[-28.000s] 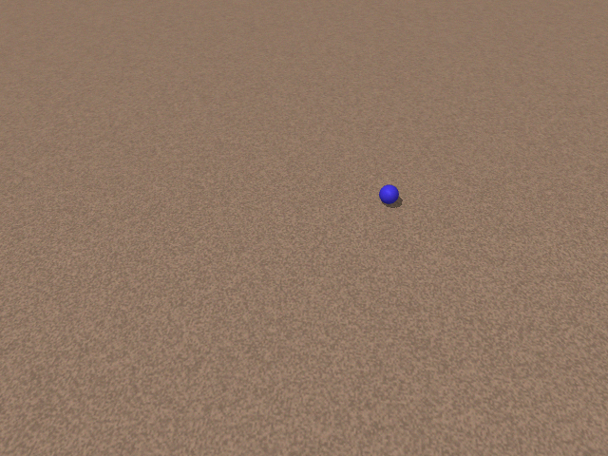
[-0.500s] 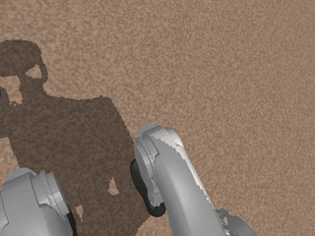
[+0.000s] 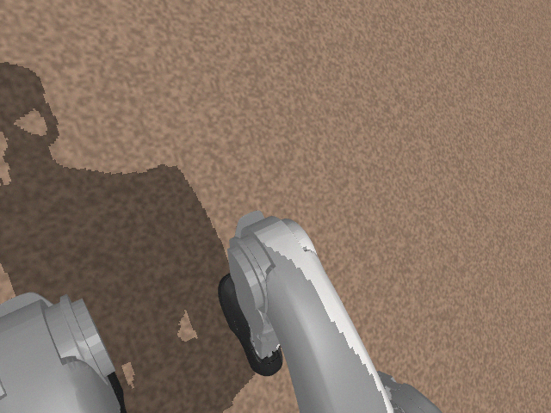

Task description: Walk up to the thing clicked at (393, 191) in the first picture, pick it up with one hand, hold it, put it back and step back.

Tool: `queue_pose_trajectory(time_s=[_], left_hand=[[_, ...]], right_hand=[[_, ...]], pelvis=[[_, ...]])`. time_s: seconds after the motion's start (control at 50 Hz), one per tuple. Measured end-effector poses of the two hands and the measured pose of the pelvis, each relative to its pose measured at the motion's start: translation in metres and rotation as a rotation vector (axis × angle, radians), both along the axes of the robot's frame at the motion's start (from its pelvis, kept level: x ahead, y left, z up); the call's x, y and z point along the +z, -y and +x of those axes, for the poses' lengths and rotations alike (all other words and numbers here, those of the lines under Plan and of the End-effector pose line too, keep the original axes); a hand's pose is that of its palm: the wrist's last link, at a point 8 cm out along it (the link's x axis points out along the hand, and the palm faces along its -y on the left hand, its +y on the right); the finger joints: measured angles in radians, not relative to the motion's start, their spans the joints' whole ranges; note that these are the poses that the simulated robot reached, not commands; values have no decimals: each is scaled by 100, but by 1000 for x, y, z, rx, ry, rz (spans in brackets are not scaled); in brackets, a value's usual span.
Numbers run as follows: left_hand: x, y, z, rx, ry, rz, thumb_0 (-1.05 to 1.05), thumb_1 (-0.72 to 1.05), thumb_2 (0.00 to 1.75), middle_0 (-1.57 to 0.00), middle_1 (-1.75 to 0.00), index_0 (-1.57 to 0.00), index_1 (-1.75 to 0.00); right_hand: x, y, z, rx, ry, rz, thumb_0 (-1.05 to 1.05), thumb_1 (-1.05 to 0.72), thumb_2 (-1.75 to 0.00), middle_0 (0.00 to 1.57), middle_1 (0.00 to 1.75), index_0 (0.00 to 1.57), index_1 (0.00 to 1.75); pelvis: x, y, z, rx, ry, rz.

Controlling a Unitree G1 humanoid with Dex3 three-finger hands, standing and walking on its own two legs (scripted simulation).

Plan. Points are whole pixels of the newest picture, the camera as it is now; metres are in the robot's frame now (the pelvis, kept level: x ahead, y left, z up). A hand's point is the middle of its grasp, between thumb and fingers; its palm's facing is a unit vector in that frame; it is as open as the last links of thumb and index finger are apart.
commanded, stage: close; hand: left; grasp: from above
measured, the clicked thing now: out of the picture +0.50 +0.28 -0.27
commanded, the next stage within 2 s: settle in 1.62 s
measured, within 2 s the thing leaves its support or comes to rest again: leaves its support in 2.00 s
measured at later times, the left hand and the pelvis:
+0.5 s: hand out of the picture +0.48 +0.28 -0.24, palm faces -0.45 -0.12 -0.89, open 12.4 cm; pelvis +0.00 +0.01 +0.00, yaw -1 degrees
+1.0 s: hand out of the picture +0.48 +0.27 -0.24, palm faces -0.43 -0.12 -0.89, open 11.3 cm; pelvis +0.00 +0.00 +0.01, yaw -1 degrees
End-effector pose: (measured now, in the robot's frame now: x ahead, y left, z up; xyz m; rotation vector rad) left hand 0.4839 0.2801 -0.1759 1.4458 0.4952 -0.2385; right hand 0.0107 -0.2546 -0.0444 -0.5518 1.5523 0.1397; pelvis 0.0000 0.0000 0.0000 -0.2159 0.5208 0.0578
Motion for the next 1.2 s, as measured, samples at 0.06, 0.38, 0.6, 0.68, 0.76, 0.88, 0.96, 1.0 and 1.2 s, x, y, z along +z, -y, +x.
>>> queue_pose_trajectory(time_s=[0.06,0.38,0.6,0.68,0.76,0.88,0.96,1.0,1.2], left_hand=[[0,3,1,-14,17,9,0,-48,107,-11,-107,-11,-108],[-8,2,8,81,14,35,0,-34,94,-17,-107,-20,-104],[-7,-5,7,59,-7,26,0,-25,90,-24,-106,-27,-103],[-7,-2,6,36,-7,21,0,-22,90,-26,-105,-29,-102],[-6,2,4,23,1,20,0,-18,90,-29,-105,-32,-102],[-5,4,3,28,8,26,0,-16,86,-31,-103,-35,-100],[-5,3,3,45,12,28,0,-16,85,-33,-102,-36,-98],[-5,3,4,46,9,32,0,-16,84,-34,-101,-37,-98],[-4,3,6,57,2,37,0,-15,80,-37,-98,-40,-95]], right_hand=[[3,0,1,8,11,-6,0,-91,-90,20,30,20,30],[7,-12,-4,8,26,34,0,-91,-90,20,30,20,30],[6,-16,-9,6,-7,53,0,-91,-90,20,30,20,30],[7,-16,-6,11,3,49,0,-91,-90,20,30,20,30],[8,-15,-4,16,18,41,0,-91,-90,20,30,20,30],[11,-12,-1,30,31,38,0,-91,-90,20,30,20,30],[12,-9,-3,29,32,32,0,-91,-90,20,30,20,30],[13,-9,-4,30,29,32,0,-91,-90,20,30,20,30],[16,-8,-12,17,14,27,0,-91,-90,20,30,20,30]], pelvis=[[0,-1,0,-3,0,-5],[2,-6,-2,-10,-1,-18],[3,-4,-1,-7,2,-21],[3,-4,-1,-9,7,-22],[5,-4,-2,-11,7,-24],[5,-4,-4,-10,8,-22],[6,-4,-5,-12,10,-20],[6,-3,-5,-11,10,-19],[7,-3,-5,-13,10,-18]])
